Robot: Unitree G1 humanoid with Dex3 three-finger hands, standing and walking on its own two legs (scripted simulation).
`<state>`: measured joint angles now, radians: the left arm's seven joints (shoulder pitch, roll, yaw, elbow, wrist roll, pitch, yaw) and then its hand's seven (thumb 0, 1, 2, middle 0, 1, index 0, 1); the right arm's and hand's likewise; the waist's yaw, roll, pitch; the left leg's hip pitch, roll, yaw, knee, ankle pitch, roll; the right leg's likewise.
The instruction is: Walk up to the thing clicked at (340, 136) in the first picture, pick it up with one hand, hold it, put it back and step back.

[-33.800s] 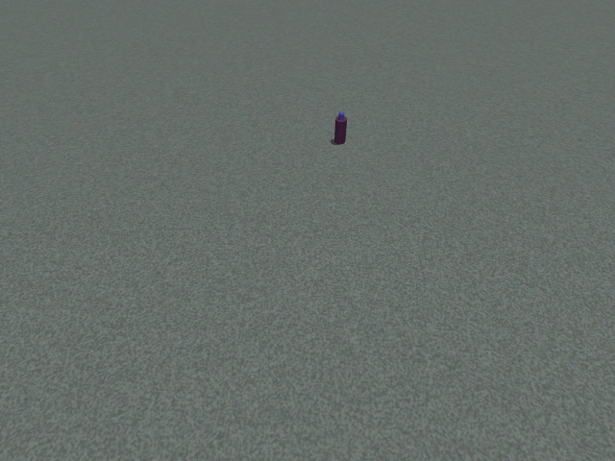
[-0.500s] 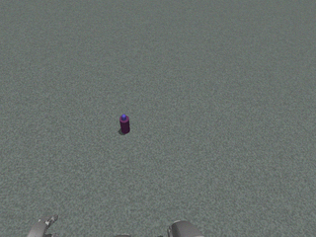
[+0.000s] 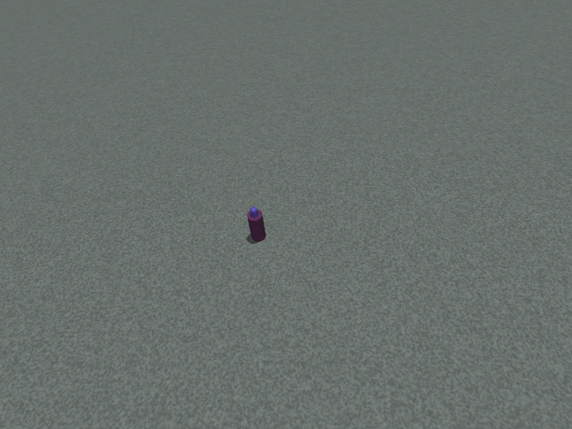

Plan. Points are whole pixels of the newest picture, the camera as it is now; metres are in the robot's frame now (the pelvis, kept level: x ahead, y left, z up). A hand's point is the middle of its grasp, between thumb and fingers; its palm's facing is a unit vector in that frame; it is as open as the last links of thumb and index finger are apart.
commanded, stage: step back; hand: left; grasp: from the side
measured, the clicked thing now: (256, 222) +1.01 +0.23 -0.67
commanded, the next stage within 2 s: stand in 0.86 s
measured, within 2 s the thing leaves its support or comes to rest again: neither
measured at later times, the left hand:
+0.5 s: hand out of the picture +0.09 +0.25 -0.13, palm faces +0.05 -0.92 -0.39, open 7.4 cm
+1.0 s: hand out of the picture +0.14 +0.28 -0.14, palm faces +0.04 -0.94 -0.34, open 7.4 cm
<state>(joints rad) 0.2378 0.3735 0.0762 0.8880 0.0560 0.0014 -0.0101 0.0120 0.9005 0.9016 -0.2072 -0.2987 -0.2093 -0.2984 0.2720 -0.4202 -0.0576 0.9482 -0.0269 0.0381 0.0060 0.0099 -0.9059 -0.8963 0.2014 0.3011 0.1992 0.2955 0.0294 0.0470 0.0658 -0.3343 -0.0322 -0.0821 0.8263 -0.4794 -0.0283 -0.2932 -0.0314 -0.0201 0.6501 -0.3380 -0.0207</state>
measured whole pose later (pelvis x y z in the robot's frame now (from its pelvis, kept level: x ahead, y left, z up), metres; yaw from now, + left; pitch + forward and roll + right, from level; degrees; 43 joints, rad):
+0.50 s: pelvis +0.03 -0.02 +0.00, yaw +2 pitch -3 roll +0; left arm 0.20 0.33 0.05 0.96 0.04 -0.05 -0.01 0.01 0.90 0.90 -0.21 -0.30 -0.21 -0.30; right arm 0.24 -0.40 -0.06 0.98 -0.02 0.01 0.01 0.01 -0.91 -0.90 0.20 0.30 0.20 0.30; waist 0.03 0.05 0.07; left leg -0.36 -0.03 -0.10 0.91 -0.48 0.01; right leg -0.27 -0.01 -0.07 0.59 -0.27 -0.04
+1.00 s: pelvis +0.06 +0.02 +0.01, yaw +2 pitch -3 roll +0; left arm 0.10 0.36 0.00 1.07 0.00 -0.01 -0.01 0.01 0.91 0.90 -0.20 -0.30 -0.20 -0.30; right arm 0.08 -0.34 -0.01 1.06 -0.01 -0.02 0.01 0.01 -0.90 -0.90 0.20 0.30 0.20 0.30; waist 0.02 -0.01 0.07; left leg -0.21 0.03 0.00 0.52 -0.25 -0.02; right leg -0.18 -0.04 -0.03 0.51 -0.28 0.02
